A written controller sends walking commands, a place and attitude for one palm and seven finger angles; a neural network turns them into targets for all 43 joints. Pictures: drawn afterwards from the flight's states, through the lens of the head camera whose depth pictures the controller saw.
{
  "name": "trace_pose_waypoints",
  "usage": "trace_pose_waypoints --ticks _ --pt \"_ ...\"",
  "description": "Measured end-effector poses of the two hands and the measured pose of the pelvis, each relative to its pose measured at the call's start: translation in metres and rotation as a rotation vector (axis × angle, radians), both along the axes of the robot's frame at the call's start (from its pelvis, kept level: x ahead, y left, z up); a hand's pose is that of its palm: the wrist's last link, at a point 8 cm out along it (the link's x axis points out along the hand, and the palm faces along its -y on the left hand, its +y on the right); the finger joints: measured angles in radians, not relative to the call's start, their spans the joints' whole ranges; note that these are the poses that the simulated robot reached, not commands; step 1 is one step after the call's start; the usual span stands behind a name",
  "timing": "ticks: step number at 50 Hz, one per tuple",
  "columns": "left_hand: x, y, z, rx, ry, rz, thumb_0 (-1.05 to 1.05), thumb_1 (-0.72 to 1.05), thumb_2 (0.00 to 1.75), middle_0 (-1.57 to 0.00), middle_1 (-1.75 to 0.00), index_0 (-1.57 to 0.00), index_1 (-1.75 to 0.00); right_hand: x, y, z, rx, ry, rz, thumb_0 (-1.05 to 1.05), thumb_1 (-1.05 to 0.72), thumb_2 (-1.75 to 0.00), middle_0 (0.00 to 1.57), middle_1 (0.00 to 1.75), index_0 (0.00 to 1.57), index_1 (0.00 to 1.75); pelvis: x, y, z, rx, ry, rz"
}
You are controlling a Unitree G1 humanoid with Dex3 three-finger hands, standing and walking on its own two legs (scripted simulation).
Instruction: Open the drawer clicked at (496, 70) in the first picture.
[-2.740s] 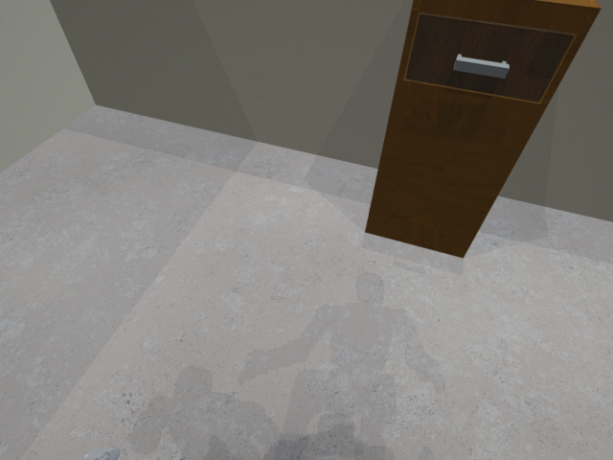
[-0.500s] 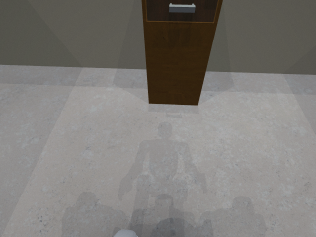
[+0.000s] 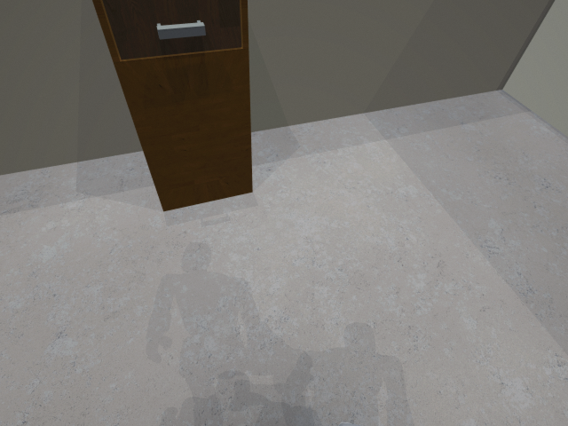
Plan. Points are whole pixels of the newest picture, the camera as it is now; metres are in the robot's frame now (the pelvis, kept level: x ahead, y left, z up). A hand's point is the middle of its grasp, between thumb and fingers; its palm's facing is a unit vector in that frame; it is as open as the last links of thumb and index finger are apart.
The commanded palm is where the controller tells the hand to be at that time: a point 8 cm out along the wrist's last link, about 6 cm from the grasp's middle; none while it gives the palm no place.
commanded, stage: walk to a spot facing it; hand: left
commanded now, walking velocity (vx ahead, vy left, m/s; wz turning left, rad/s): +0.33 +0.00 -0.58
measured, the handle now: (180, 27) +1.13 +0.36 +0.03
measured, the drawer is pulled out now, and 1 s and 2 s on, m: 0.00 0.00 0.00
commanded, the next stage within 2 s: turn to face it in 0.90 s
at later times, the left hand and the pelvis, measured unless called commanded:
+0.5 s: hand (195, 397) +0.20 +0.16 -0.20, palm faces -0.16 -0.97 -0.16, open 7.4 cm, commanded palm none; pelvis +0.17 -0.03 -0.02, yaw -12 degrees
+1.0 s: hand (284, 236) +0.54 +0.01 -0.18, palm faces -0.50 -0.85 -0.16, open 7.4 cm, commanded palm none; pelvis +0.36 -0.09 -0.01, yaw -28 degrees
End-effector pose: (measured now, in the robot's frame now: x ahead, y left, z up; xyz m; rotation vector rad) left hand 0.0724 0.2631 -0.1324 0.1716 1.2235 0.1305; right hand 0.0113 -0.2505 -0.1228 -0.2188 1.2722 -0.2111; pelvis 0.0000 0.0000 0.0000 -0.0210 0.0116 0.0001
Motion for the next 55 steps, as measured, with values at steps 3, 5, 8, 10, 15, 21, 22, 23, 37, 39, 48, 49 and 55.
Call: trace_pose_waypoints --ticks 3,5,8,10,15,21,22,23,37,39,48,49,55 --pt "0.044 -0.024 0.001 -0.003 -0.029 -0.089 0.01 0.91 0.89 -0.20 -0.30 -0.19 -0.30 -0.036 -0.014 -0.007 0.009 0.088 -0.091 0.00 -0.90 -0.90 0.20 0.30 0.20 0.30 0.011 -0.011 -0.003 0.002 0.005 -0.047" --pt "0.075 -0.043 0.001 0.000 -0.067 -0.144 0.01 0.91 0.89 -0.20 -0.30 -0.19 -0.30 -0.056 -0.024 -0.015 0.016 0.145 -0.144 0.00 -0.90 -0.90 0.20 0.30 0.20 0.30 0.021 -0.022 -0.009 0.003 0.007 -0.072" --pt "0.113 -0.067 -0.003 0.006 -0.156 -0.184 0.01 0.91 0.89 -0.20 -0.30 -0.19 -0.30 -0.073 -0.039 -0.027 0.029 0.230 -0.186 0.00 -0.90 -0.90 0.20 0.30 0.20 0.30 0.034 -0.037 -0.021 0.001 0.001 -0.088" --pt "0.122 -0.078 -0.001 0.002 -0.174 -0.182 0.01 0.91 0.89 -0.20 -0.30 -0.19 -0.30 -0.064 -0.046 -0.026 0.028 0.243 -0.199 0.00 -0.90 -0.90 0.20 0.30 0.20 0.30 0.044 -0.042 -0.019 0.001 -0.009 -0.103" --pt "0.120 -0.088 -0.003 -0.003 -0.078 -0.196 0.00 0.91 0.89 -0.20 -0.30 -0.20 -0.30 0.010 -0.056 -0.015 0.021 0.087 -0.204 0.01 -0.91 -0.90 0.20 0.30 0.20 0.30 0.076 -0.047 -0.007 0.009 -0.015 -0.148" --pt "0.119 -0.075 -0.019 -0.021 0.061 -0.175 0.01 0.91 0.89 -0.21 -0.30 -0.20 -0.30 0.119 -0.047 -0.005 0.023 -0.106 -0.167 0.00 -0.91 -0.90 0.20 0.30 0.20 0.30 0.124 -0.040 -0.008 -0.008 -0.017 -0.186" --pt "0.121 -0.071 -0.024 -0.025 0.080 -0.166 0.01 0.91 0.89 -0.21 -0.30 -0.20 -0.30 0.137 -0.044 -0.004 0.020 -0.128 -0.158 0.00 -0.91 -0.90 0.20 0.30 0.20 0.30 0.134 -0.037 -0.010 -0.013 -0.019 -0.191" --pt "0.124 -0.066 -0.028 -0.029 0.099 -0.157 0.01 0.91 0.89 -0.21 -0.30 -0.20 -0.30 0.154 -0.041 -0.003 0.015 -0.148 -0.149 0.00 -0.91 -0.90 0.20 0.30 0.20 0.30 0.145 -0.034 -0.012 -0.018 -0.020 -0.197" --pt "0.287 -0.063 -0.018 -0.035 0.088 -0.266 0.01 0.91 0.89 -0.20 -0.30 -0.19 -0.30 0.185 0.002 0.000 0.013 -0.035 -0.351 -0.01 -0.94 -0.90 0.20 0.30 0.20 0.30 0.261 -0.023 0.000 0.000 -0.020 -0.344" --pt "0.316 -0.076 -0.015 -0.041 0.067 -0.294 0.01 0.91 0.89 -0.20 -0.30 -0.19 -0.30 0.176 0.007 -0.002 0.030 0.020 -0.393 -0.01 -0.93 -0.90 0.20 0.30 0.20 0.30 0.276 -0.027 0.002 0.005 -0.018 -0.363" --pt "0.455 -0.172 -0.014 -0.056 -0.009 -0.494 0.01 0.91 0.89 -0.20 -0.30 -0.19 -0.30 0.155 0.024 -0.016 0.139 0.216 -0.595 0.00 -0.91 -0.90 0.20 0.30 0.20 0.30 0.342 -0.070 -0.008 0.020 -0.026 -0.463" --pt "0.472 -0.187 -0.015 -0.056 -0.024 -0.520 0.01 0.91 0.89 -0.20 -0.30 -0.19 -0.30 0.155 0.023 -0.019 0.152 0.234 -0.616 0.00 -0.91 -0.90 0.20 0.30 0.20 0.30 0.350 -0.078 -0.011 0.020 -0.026 -0.474" --pt "0.544 -0.254 -0.023 -0.048 -0.163 -0.583 0.01 0.91 0.89 -0.20 -0.30 -0.19 -0.30 0.184 -0.011 -0.045 0.201 0.281 -0.672 0.00 -0.90 -0.90 0.20 0.30 0.20 0.30 0.389 -0.127 -0.034 0.018 -0.038 -0.505"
